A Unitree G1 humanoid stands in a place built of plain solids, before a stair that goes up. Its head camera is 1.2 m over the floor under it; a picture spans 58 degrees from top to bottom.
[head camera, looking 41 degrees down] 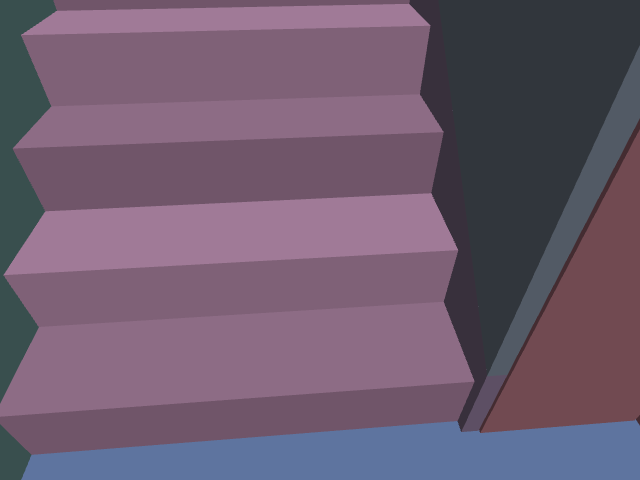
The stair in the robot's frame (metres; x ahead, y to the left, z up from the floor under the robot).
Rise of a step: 0.21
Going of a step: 0.27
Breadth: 1.18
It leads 5 degrees to the left of straight ahead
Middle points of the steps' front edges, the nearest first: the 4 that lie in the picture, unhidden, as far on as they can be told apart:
0.54 0.19 0.21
0.81 0.21 0.42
1.08 0.23 0.63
1.34 0.26 0.84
